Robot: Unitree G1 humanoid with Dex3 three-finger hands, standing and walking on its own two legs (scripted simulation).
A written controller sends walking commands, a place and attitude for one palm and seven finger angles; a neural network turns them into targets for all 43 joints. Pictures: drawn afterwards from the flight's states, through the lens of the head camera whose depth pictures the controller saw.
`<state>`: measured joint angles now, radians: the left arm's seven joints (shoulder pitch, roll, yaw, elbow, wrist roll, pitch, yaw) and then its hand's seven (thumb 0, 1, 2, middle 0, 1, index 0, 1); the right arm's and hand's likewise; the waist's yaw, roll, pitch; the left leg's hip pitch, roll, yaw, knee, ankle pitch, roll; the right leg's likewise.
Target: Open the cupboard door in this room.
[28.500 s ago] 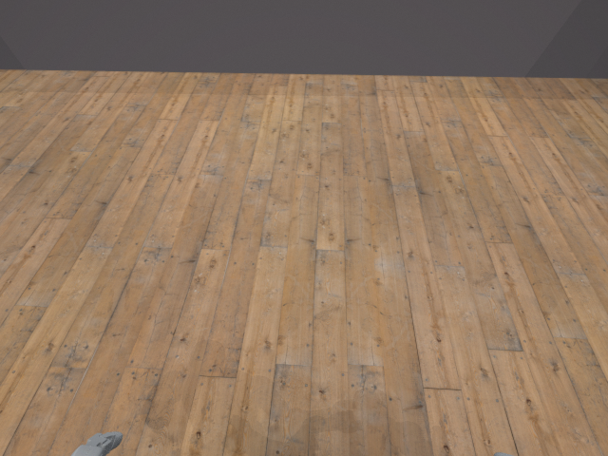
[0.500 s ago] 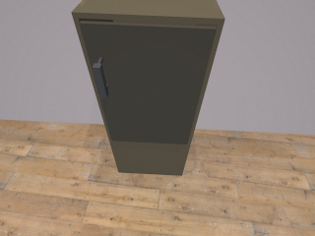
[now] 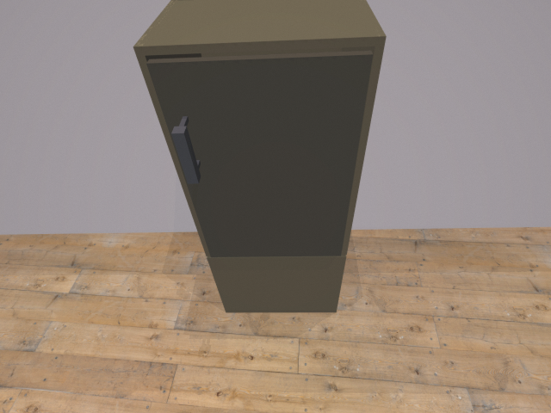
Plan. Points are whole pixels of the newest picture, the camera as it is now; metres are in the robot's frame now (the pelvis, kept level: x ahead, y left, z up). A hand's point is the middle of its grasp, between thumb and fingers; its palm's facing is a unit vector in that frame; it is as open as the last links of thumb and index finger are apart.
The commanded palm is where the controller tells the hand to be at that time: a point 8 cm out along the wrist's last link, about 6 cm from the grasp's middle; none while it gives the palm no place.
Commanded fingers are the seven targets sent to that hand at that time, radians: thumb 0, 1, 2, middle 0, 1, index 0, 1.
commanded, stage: come to a stop and stand still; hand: left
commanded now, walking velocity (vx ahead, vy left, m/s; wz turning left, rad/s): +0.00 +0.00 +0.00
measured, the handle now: (189, 150) +0.59 +0.21 +0.07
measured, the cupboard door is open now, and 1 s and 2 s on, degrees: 0 0 0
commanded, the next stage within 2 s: look again from close up in 0.04 s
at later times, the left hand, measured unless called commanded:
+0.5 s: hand out of the picture +0.03 +0.15 -0.17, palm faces +0.02 -0.98 -0.20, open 7.3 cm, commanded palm none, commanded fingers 0.00 0.90 0.90 -0.20 -0.30 -0.20 -0.30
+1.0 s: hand (183, 312) +0.26 +0.15 +0.02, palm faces +0.14 -0.99 -0.04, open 7.8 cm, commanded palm +0.16 +0.21 -0.04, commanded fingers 0.00 0.57 0.76 -0.22 -0.51 -0.22 -0.51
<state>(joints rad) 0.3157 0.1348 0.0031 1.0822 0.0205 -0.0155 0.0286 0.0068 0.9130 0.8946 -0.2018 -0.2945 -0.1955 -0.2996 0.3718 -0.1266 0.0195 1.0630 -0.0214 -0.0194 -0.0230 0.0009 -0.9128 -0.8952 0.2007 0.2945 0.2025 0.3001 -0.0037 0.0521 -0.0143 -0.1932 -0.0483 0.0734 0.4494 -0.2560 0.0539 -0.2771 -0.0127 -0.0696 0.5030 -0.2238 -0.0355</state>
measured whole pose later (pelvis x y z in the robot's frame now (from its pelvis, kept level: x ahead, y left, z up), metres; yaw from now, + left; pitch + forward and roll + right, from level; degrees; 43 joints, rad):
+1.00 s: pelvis +0.02 -0.03 -0.02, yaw +0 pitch +7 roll +2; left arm 0.29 0.17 0.15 0.18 -0.22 -0.40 -0.10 0.01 0.79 0.84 -0.21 -0.37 -0.20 -0.38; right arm 0.18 -0.25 -0.04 0.70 0.01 -0.26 -0.04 0.01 -0.91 -0.89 0.20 0.29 0.20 0.30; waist -0.02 0.00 -0.10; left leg -0.41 -0.01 0.06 0.68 -0.38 0.01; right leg -0.49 0.01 -0.09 0.72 -0.35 -0.07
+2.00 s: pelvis +0.01 +0.01 -0.03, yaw +1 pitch +6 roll -2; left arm 0.11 0.35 0.33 0.14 -0.31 -0.22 -0.34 0.00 -0.36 0.35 -0.30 -1.11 -0.29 -1.12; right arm 0.24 -0.26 0.05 0.57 0.04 -0.27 -0.08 0.01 -0.91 -0.90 0.20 0.30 0.21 0.30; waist 0.02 0.02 -0.06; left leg -0.47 -0.02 0.03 0.79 -0.42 0.06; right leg -0.49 0.00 -0.11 0.73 -0.34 -0.02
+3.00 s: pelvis +0.00 -0.01 -0.01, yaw +1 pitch +3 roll -1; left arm -0.11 0.42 0.45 0.40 -0.33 -0.12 -0.47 -0.01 -0.50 0.30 -0.30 -1.20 -0.30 -1.20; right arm 0.26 -0.27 0.07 0.60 0.05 -0.23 -0.10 0.01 -0.90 -0.90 0.21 0.30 0.21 0.30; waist 0.02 0.03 -0.03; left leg -0.37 0.00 0.03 0.67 -0.36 0.03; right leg -0.40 0.02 -0.10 0.62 -0.28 -0.06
